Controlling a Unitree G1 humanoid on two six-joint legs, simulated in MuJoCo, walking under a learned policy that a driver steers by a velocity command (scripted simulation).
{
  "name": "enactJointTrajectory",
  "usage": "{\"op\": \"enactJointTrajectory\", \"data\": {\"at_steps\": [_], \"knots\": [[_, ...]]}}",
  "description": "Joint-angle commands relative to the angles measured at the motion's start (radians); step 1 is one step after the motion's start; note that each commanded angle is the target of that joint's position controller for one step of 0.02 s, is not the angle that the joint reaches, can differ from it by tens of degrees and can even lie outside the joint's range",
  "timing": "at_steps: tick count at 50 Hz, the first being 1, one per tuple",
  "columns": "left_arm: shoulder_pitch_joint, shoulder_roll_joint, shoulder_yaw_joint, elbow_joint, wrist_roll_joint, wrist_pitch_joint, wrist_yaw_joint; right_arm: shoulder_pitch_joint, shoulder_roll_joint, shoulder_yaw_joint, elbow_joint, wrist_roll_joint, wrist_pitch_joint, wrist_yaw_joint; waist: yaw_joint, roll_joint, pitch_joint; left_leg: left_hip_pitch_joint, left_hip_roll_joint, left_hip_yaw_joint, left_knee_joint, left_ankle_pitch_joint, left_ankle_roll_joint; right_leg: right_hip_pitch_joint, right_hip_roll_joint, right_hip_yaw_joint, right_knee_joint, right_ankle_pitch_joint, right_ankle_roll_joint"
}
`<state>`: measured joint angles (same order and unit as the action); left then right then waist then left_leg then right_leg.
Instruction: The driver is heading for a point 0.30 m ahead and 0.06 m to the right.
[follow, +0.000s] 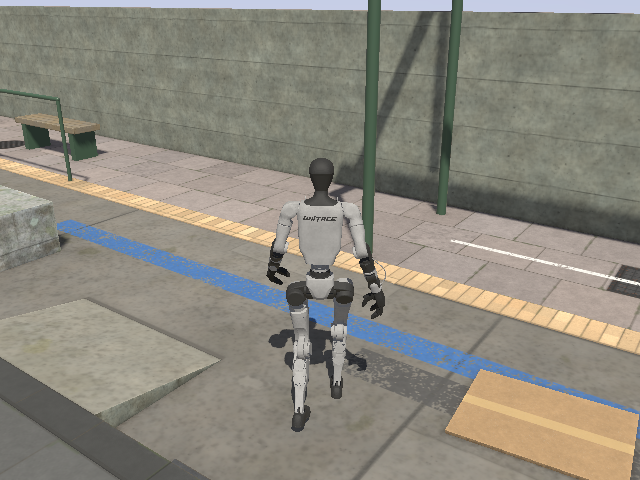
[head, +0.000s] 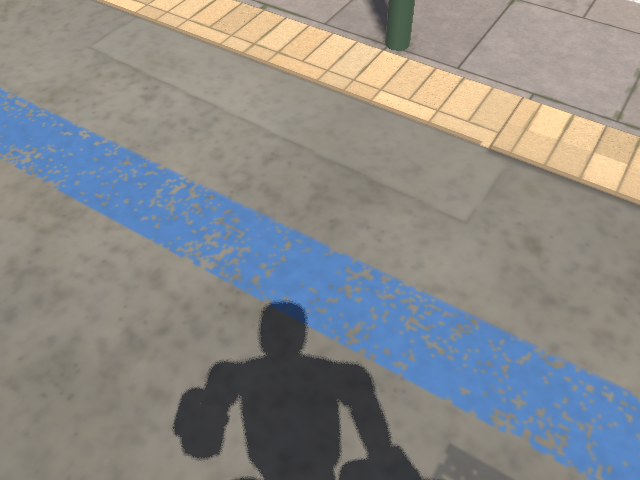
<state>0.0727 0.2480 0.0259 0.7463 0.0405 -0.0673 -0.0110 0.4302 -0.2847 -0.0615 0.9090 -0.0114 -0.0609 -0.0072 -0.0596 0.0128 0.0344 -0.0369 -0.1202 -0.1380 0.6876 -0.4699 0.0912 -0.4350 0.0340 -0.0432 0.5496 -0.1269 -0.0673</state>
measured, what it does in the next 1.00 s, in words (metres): walks ahead: left foot, then right foot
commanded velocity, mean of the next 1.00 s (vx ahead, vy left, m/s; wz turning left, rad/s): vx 0.17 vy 0.00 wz -0.07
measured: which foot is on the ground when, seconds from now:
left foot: up 0.00-0.42, down 0.44-1.00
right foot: down 0.00-0.44, up 0.46-0.74, down 0.76-1.00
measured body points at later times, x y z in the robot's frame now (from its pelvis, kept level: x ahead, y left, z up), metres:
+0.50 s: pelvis +0.21 -0.01 +0.01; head +0.24 +0.00 +0.46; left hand +0.24 +0.24 -0.14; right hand +0.33 -0.26 -0.11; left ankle +0.31 +0.06 -0.72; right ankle +0.10 -0.09 -0.70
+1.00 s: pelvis +0.24 -0.02 +0.02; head +0.24 -0.02 +0.47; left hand +0.27 +0.21 -0.14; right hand +0.24 -0.27 -0.13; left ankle +0.31 +0.06 -0.72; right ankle +0.21 -0.13 -0.72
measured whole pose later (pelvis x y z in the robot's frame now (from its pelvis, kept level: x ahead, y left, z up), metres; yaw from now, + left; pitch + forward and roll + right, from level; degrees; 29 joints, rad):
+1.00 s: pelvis +0.24 -0.02 +0.02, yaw -7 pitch -2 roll +0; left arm 0.30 0.17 -0.01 1.10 0.01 0.00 0.04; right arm 0.26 -0.20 -0.01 1.06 -0.01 0.00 -0.02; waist -0.01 0.01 0.01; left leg -0.24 -0.03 0.02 0.38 -0.12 0.04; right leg -0.12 0.02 0.02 0.40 -0.26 -0.01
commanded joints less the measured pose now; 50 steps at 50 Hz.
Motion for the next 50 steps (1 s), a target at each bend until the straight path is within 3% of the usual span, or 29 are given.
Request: {"op": "enactJointTrajectory", "data": {"at_steps": [1,2,3,4,6,9,14,18,20,21,22,23,24,25,26,28,30,33,35,37,38,39,41,44,50], "knots": [[0.292,0.201,0.070,0.047,-0.029,0.011,-0.003,0.044,-0.105,-0.011,-0.078,-0.028,-0.020,0.002,0.088,-0.128,-0.149,-0.585,0.057,0.025,0.589,0.030,-0.006,0.598,-0.378,0.782,-0.291,-0.272,-0.223],[0.216,0.151,0.059,0.031,-0.035,0.012,-0.009,-0.048,-0.104,-0.009,-0.096,-0.029,-0.023,0.010,0.080,-0.050,-0.052,-0.589,0.104,0.040,0.556,0.123,-0.011,0.474,-0.337,0.618,-0.295,-0.216,-0.206],[0.187,0.122,0.051,0.030,-0.027,0.010,-0.012,-0.099,-0.091,-0.004,-0.113,-0.029,-0.027,0.015,0.069,-0.024,-0.021,-0.573,0.134,0.054,0.505,0.171,-0.018,0.406,-0.282,0.522,-0.311,-0.091,-0.184],[0.200,0.112,0.046,0.044,-0.028,0.006,-0.009,-0.114,-0.085,-0.002,-0.123,-0.036,-0.021,0.020,0.056,-0.043,-0.005,-0.558,0.153,0.063,0.463,0.182,-0.032,0.366,-0.242,0.459,-0.318,0.021,-0.171],[0.230,0.109,0.043,0.072,-0.034,-0.007,-0.005,-0.096,-0.062,0.008,-0.122,-0.039,-0.004,0.027,0.035,-0.083,-0.025,-0.510,0.161,0.088,0.409,0.187,-0.067,0.339,-0.206,0.374,-0.322,0.268,-0.169],[0.277,0.125,0.044,0.105,-0.039,-0.019,-0.001,-0.126,-0.039,0.019,-0.126,-0.033,0.009,0.024,0.029,-0.061,-0.036,-0.498,0.154,0.132,0.326,0.201,-0.112,0.320,-0.195,0.255,-0.295,0.712,-0.175],[0.323,0.110,0.032,0.141,-0.038,0.000,0.008,-0.275,-0.012,0.040,-0.153,-0.014,0.019,0.019,0.077,-0.112,-0.054,-0.421,0.124,0.181,0.067,0.378,-0.106,0.317,-0.127,0.148,-0.260,0.806,-0.083],[0.341,0.105,0.026,0.165,-0.030,0.014,0.022,-0.300,-0.025,0.042,-0.138,-0.009,0.014,0.003,0.093,-0.109,-0.051,-0.365,0.108,0.162,-0.050,0.392,-0.072,0.372,-0.164,0.188,-0.192,0.747,-0.074],[0.317,0.107,0.025,0.169,-0.031,0.018,0.030,-0.238,-0.037,0.036,-0.105,-0.012,0.002,-0.006,0.062,-0.095,-0.039,-0.285,0.102,0.146,-0.162,0.391,-0.042,0.384,-0.176,0.222,-0.121,0.706,-0.067],[0.300,0.112,0.025,0.171,-0.040,0.017,0.032,-0.180,-0.039,0.034,-0.080,-0.017,-0.010,-0.012,0.025,-0.065,-0.045,-0.186,0.110,0.137,-0.285,0.508,-0.025,0.366,-0.152,0.214,-0.044,0.653,-0.045],[0.322,0.099,0.020,0.159,-0.042,0.009,0.032,-0.117,-0.086,0.025,-0.062,-0.025,-0.024,-0.021,0.021,0.007,-0.112,-0.016,0.226,0.035,-0.267,0.871,0.001,0.293,-0.108,0.196,0.063,0.463,-0.014],[0.452,0.033,0.005,0.171,-0.059,0.011,0.035,-0.069,-0.133,0.017,-0.061,-0.021,-0.020,-0.022,0.058,0.160,-0.235,0.169,0.458,-0.159,-0.194,1.339,0.138,0.189,-0.016,0.143,0.253,-0.089,0.009],[0.482,0.055,0.012,0.210,-0.060,0.039,0.043,-0.076,-0.076,0.028,-0.056,0.008,-0.002,-0.014,0.040,0.172,-0.303,0.138,0.536,-0.264,-0.222,1.326,0.249,0.159,0.044,0.111,0.364,-0.516,0.019],[0.410,0.094,0.022,0.206,-0.036,0.059,0.043,-0.118,-0.045,0.038,-0.062,0.016,0.005,-0.009,0.045,0.097,-0.212,0.039,0.497,-0.257,-0.287,1.088,0.248,0.117,0.035,0.122,0.415,-0.549,0.025],[0.347,0.080,0.022,0.202,-0.018,0.070,0.039,-0.174,-0.027,0.046,-0.064,0.009,0.011,-0.013,0.058,0.067,-0.132,-0.051,0.451,-0.215,-0.343,0.882,0.213,0.103,0.018,0.126,0.423,-0.502,0.034],[0.313,0.044,0.014,0.209,-0.015,0.094,0.032,-0.249,-0.015,0.055,-0.060,-0.002,0.022,-0.027,0.100,0.087,-0.059,-0.204,0.367,-0.109,-0.428,0.671,0.140,0.172,-0.018,0.120,0.329,-0.403,0.059],[0.338,0.020,0.004,0.241,-0.018,0.109,0.035,-0.257,-0.025,0.053,-0.042,-0.009,0.025,-0.026,0.110,0.104,-0.068,-0.233,0.311,-0.045,-0.436,0.591,0.104,0.232,-0.009,0.078,0.232,-0.357,0.076],[0.308,0.022,0.001,0.264,-0.025,0.119,0.044,-0.230,-0.044,0.047,-0.010,-0.004,0.029,-0.023,0.092,0.100,-0.083,-0.229,0.302,-0.049,-0.448,0.394,0.090,0.266,-0.014,0.059,0.107,-0.282,0.076],[0.299,0.014,-0.004,0.281,-0.023,0.119,0.045,-0.244,-0.053,0.042,0.003,0.001,0.041,-0.023,0.100,0.095,-0.063,-0.276,0.283,-0.052,-0.458,0.178,0.067,0.312,-0.014,0.043,-0.008,-0.187,0.065],[0.287,0.023,-0.008,0.291,-0.012,0.110,0.046,-0.231,-0.048,0.040,0.017,0.007,0.052,-0.022,0.097,0.061,-0.015,-0.357,0.265,-0.062,-0.479,-0.009,0.005,0.363,-0.045,0.081,-0.134,-0.096,0.044],[0.283,0.040,-0.009,0.287,-0.004,0.101,0.047,-0.218,-0.042,0.038,0.023,0.008,0.055,-0.019,0.086,0.041,0.008,-0.371,0.248,-0.060,-0.467,-0.025,-0.026,0.351,-0.098,0.144,-0.182,-0.125,0.031],[0.258,0.064,-0.007,0.295,-0.015,0.094,0.045,-0.200,-0.030,0.034,0.029,0.017,0.062,-0.016,0.053,-0.040,0.064,-0.321,0.194,-0.006,-0.460,0.045,-0.039,0.216,-0.111,0.176,-0.200,-0.215,0.013],[0.240,0.029,-0.017,0.307,-0.024,0.071,0.043,-0.184,-0.013,0.036,0.058,0.009,0.062,-0.014,0.043,-0.083,0.049,-0.150,0.185,0.022,-0.381,0.207,-0.034,0.104,-0.124,0.195,-0.269,-0.254,0.021],[0.234,0.032,-0.018,0.316,-0.030,0.056,0.049,-0.155,-0.010,0.036,0.095,0.002,0.054,-0.013,0.032,-0.062,0.019,-0.103,0.192,0.023,-0.360,0.288,-0.026,0.134,-0.118,0.183,-0.276,-0.190,0.027],[0.277,0.013,-0.022,0.345,-0.029,0.058,0.051,-0.146,0.011,0.043,0.144,0.005,0.053,-0.019,0.049,-0.022,0.030,-0.135,0.192,0.027,-0.369,0.304,-0.036,0.183,-0.116,0.170,-0.261,-0.137,0.014]]}}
